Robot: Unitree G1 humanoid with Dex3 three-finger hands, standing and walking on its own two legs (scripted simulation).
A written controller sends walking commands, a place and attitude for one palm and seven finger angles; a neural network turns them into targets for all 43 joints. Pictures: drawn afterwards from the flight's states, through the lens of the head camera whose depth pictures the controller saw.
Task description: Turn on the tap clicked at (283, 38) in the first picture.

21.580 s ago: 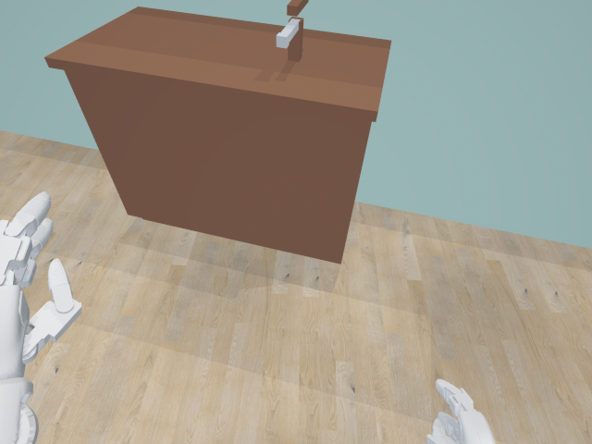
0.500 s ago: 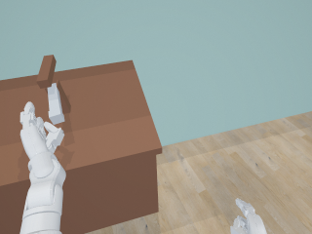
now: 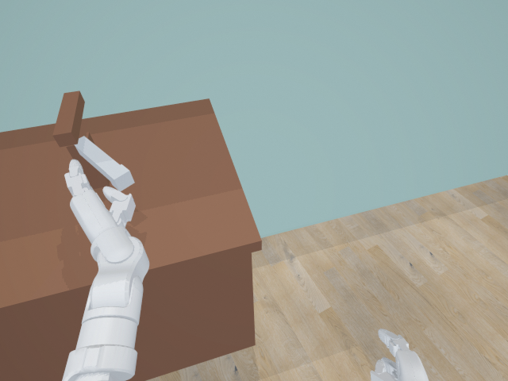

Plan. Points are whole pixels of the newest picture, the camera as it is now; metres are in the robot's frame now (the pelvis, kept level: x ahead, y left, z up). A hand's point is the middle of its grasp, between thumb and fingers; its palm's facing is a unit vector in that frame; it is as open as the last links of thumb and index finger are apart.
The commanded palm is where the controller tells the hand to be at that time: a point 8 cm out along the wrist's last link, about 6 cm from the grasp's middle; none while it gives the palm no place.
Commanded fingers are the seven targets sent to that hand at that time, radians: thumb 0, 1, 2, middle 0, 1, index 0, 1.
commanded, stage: push the lever round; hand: left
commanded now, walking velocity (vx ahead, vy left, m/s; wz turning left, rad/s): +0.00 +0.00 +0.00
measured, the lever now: (120, 177) +0.39 +0.26 +0.13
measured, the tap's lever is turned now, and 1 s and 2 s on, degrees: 32 56 86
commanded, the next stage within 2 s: lift the hand up off the lever in 1.56 s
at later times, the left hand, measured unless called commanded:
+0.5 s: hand (152, 190) +0.38 +0.20 +0.11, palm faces +0.77 -0.64 -0.06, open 7.5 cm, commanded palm +0.33 +0.22 +0.12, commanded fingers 0.00 0.90 0.90 -0.15 -0.15 -0.15 -0.15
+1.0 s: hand (169, 177) +0.41 +0.18 +0.11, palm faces +0.82 -0.56 -0.11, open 7.9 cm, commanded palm +0.36 +0.20 +0.12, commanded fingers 0.00 0.90 0.90 -0.15 -0.15 -0.15 -0.15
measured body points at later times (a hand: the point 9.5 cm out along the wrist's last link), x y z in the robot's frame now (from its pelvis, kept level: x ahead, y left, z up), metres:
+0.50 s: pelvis +0.01 +0.00 +0.00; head +0.01 -0.01 +0.45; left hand +0.33 +0.23 +0.12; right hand +0.20 -0.22 -0.11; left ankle +0.02 +0.12 -0.73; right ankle +0.00 -0.09 -0.73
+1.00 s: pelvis +0.01 -0.01 -0.01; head +0.01 -0.03 +0.44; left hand +0.36 +0.21 +0.12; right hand +0.17 -0.24 -0.13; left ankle +0.02 +0.12 -0.73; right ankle +0.00 -0.09 -0.73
